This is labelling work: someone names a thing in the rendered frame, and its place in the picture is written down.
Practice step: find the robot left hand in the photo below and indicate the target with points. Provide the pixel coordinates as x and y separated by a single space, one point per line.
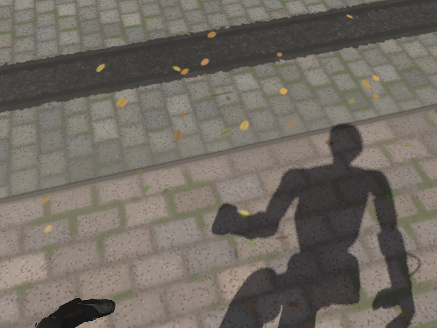
76 312

